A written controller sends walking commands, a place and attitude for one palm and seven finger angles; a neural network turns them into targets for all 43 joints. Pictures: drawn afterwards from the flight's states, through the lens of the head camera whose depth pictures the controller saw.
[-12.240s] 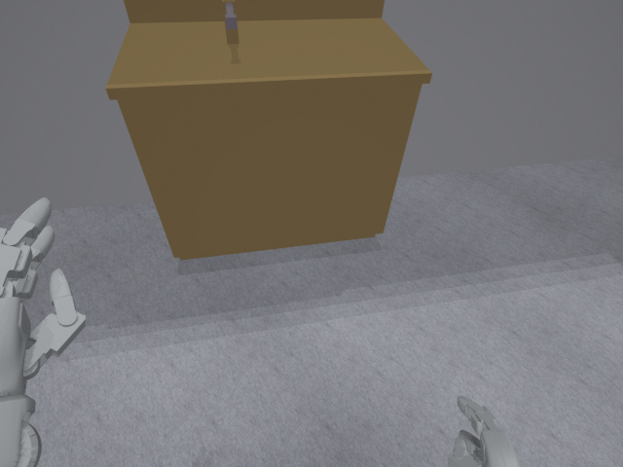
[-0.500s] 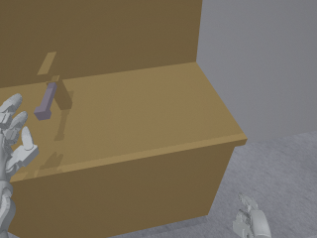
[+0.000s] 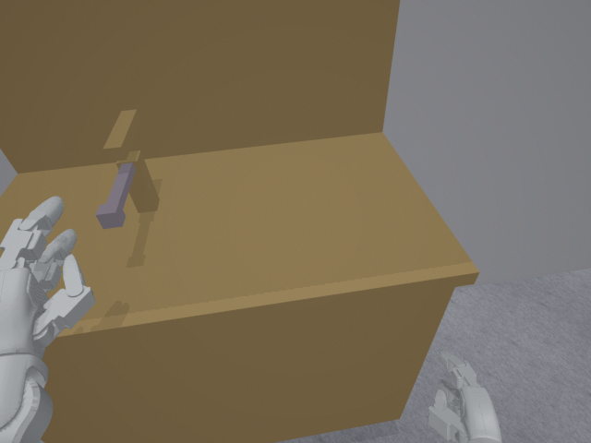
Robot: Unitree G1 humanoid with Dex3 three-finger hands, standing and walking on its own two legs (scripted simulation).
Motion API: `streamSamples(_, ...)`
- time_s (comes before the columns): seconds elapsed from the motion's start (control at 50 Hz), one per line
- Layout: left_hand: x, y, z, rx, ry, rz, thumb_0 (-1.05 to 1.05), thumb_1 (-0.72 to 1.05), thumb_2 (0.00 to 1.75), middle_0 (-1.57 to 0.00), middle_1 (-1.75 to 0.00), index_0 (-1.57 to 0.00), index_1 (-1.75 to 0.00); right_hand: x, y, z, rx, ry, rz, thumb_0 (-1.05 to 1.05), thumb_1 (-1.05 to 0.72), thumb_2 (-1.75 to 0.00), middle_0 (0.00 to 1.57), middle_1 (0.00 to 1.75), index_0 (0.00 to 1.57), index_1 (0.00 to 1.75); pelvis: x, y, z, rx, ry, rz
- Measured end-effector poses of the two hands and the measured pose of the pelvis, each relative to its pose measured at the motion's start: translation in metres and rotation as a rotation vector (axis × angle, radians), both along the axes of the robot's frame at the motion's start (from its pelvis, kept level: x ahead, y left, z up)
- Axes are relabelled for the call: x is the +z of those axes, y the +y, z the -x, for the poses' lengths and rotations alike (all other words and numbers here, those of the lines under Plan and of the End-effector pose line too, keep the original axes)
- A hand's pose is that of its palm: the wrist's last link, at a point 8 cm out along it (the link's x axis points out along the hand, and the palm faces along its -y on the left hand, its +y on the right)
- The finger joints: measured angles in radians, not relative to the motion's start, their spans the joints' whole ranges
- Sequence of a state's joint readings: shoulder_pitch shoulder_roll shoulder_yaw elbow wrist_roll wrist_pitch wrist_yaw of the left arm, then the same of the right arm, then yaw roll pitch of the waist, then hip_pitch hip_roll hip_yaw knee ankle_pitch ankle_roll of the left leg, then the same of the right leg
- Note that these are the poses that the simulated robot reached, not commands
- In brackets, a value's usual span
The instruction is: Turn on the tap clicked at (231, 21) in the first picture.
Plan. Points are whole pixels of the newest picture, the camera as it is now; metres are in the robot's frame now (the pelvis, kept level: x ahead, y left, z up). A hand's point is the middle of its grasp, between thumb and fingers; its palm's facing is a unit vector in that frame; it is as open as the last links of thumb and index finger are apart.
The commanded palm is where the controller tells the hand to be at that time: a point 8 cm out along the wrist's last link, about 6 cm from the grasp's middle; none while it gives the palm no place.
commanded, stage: turn the palm inward beside the body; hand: left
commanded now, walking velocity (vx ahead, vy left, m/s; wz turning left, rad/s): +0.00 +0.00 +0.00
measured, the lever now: (111, 215) +0.36 +0.33 +0.14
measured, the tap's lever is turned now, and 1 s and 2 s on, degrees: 0 0 0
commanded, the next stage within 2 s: reach beside the lever's end, fingers flat in 0.96 s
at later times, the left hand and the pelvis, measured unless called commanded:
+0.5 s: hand (83, 309) +0.18 +0.24 +0.19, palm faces +0.45 -0.88 -0.14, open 7.4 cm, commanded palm +0.12 +0.28 +0.20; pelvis +0.00 +0.00 +0.00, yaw +1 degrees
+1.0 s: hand (96, 304) +0.19 +0.23 +0.19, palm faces +0.46 -0.88 -0.13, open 7.4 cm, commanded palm +0.13 +0.27 +0.20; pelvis +0.00 +0.00 +0.00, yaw +1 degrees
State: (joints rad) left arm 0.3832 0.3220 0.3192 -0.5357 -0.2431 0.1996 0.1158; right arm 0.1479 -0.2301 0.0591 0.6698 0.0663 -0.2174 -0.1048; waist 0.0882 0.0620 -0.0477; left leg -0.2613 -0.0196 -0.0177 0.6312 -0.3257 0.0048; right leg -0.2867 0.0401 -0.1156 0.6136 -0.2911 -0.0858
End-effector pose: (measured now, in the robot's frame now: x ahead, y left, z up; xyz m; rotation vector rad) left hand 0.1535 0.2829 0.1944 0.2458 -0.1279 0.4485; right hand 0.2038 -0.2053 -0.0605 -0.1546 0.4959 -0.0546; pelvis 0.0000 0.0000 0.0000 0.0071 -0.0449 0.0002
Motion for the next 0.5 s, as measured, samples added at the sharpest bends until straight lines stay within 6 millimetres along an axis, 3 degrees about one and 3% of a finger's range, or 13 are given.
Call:
streamSamples(0.18,-0.001,-0.002,0.014,0.010,0.010,0.040,0.01,0.90,0.90,-0.21,-0.30,-0.20,-0.30,0.006,0.011,-0.003,0.030,-0.017,0.001,0.02,-0.90,-0.90,0.21,0.30,0.20,0.30,0.001,0.004,0.004,0.006,-0.021,0.004)
streamSamples(0.5,0.000,-0.008,0.020,0.016,0.032,0.094,0.01,0.90,0.90,-0.21,-0.30,-0.20,-0.30,0.008,0.009,-0.005,0.028,-0.015,0.007,0.02,-0.90,-0.90,0.20,0.30,0.20,0.30,0.003,0.004,0.005,0.012,-0.041,0.006)
